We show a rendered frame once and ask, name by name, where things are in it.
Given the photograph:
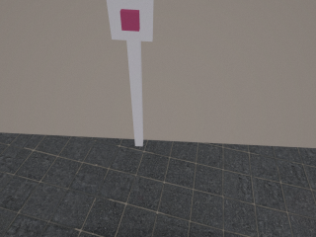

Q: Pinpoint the panel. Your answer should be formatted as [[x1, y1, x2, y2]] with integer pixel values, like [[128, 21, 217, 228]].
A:
[[107, 0, 154, 147]]

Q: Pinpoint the button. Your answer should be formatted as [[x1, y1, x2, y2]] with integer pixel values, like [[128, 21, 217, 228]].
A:
[[119, 9, 140, 32]]

